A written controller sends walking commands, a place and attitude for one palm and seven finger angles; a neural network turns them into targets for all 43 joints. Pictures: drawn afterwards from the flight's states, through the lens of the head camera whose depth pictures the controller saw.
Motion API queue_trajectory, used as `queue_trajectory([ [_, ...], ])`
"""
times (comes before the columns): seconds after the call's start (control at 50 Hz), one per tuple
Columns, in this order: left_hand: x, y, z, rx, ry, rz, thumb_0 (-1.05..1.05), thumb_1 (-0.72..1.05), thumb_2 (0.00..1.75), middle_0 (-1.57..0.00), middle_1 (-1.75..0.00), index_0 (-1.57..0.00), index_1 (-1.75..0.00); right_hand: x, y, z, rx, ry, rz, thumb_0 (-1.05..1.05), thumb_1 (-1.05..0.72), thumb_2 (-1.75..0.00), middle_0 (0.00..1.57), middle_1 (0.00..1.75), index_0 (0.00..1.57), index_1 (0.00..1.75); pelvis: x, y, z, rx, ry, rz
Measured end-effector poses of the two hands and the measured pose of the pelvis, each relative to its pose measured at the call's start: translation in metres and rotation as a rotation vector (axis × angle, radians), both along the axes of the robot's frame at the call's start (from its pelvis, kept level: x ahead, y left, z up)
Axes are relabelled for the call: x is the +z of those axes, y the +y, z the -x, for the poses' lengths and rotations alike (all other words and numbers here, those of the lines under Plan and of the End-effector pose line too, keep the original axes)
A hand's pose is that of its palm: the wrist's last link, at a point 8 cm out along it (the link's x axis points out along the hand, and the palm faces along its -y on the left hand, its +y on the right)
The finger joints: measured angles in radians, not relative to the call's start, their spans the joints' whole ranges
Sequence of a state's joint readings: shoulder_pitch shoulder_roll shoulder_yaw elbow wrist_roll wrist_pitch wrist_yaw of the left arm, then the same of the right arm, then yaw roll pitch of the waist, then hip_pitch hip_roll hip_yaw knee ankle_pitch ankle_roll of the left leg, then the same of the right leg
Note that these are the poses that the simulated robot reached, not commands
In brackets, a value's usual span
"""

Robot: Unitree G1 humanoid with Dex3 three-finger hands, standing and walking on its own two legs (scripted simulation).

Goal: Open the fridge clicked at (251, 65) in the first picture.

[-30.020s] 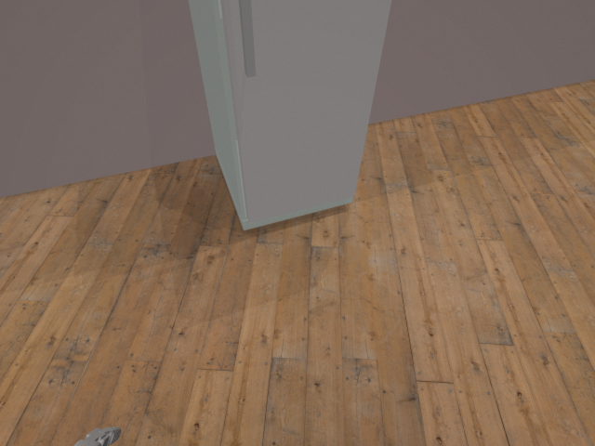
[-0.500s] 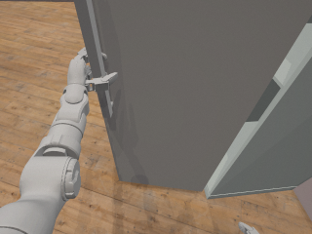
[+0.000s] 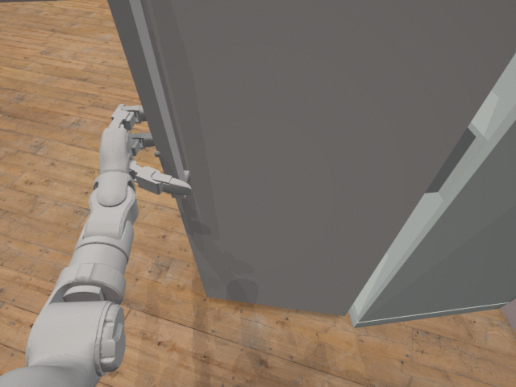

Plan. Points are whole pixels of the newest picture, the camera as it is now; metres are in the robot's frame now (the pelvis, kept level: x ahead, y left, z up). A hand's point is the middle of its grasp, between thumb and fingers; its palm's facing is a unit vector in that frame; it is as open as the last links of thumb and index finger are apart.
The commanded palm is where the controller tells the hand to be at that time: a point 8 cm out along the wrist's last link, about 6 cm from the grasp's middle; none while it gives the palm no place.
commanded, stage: slip the hand off the handle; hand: left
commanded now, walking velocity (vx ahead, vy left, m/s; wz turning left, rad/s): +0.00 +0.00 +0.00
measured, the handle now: (153, 74) +0.49 +0.14 +0.24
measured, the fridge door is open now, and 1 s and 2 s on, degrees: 75 75 75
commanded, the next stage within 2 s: draw the hand back to the body in 1.30 s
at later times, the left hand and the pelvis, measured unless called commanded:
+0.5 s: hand (119, 151) +0.46 +0.22 +0.13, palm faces +0.16 -0.98 -0.15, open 14.7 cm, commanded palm +0.42 +0.27 +0.13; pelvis +0.00 +0.00 -0.01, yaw +1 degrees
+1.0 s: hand (96, 192) +0.38 +0.24 +0.12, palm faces +0.18 -0.97 -0.15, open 14.6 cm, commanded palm +0.34 +0.28 +0.13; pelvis +0.00 +0.01 +0.00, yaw +0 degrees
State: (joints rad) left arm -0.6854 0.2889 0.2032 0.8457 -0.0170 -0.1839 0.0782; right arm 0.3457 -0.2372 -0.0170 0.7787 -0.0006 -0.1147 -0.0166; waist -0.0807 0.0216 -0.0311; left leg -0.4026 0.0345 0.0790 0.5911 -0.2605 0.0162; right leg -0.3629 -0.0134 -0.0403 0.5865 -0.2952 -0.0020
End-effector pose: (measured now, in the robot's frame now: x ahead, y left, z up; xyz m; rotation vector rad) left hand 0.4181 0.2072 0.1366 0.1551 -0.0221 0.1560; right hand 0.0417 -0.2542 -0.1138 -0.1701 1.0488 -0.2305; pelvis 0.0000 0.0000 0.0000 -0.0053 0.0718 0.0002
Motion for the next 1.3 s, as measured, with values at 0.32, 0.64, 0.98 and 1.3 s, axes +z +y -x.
queue_trajectory([
  [0.32, -0.008, 0.047, 0.002, 0.004, 0.012, 0.002, -0.01, -0.55, 0.20, -0.26, -1.15, -0.26, -1.15, 0.008, -0.013, -0.020, 0.039, -0.016, 0.072, 0.01, -0.91, -0.89, 0.20, 0.30, 0.21, 0.30, -0.005, 0.001, 0.004, 0.021, 0.024, 0.009],
  [0.64, -0.004, 0.073, -0.008, -0.009, 0.000, -0.003, -0.01, -0.55, 0.21, -0.26, -1.15, -0.25, -1.15, 0.002, -0.007, 0.017, -0.029, 0.076, 0.065, 0.01, -0.91, -0.89, 0.20, 0.30, 0.21, 0.30, -0.007, 0.008, -0.002, 0.002, 0.058, 0.014],
  [0.98, -0.013, 0.077, 0.067, 0.013, -0.037, -0.007, -0.01, -0.55, 0.20, -0.26, -1.15, -0.26, -1.15, 0.017, 0.006, -0.061, 0.053, -0.154, 0.050, 0.01, -0.91, -0.89, 0.20, 0.30, 0.21, 0.30, -0.002, 0.007, -0.003, 0.005, -0.016, 0.014],
  [1.3, -0.016, 0.083, 0.119, 0.008, -0.003, 0.015, -0.01, -0.55, 0.20, -0.26, -1.15, -0.25, -1.15, 0.039, 0.018, -0.118, 0.171, -0.337, 0.055, 0.01, -0.91, -0.89, 0.20, 0.30, 0.21, 0.30, 0.000, -0.001, 0.006, 0.036, -0.067, 0.010],
])
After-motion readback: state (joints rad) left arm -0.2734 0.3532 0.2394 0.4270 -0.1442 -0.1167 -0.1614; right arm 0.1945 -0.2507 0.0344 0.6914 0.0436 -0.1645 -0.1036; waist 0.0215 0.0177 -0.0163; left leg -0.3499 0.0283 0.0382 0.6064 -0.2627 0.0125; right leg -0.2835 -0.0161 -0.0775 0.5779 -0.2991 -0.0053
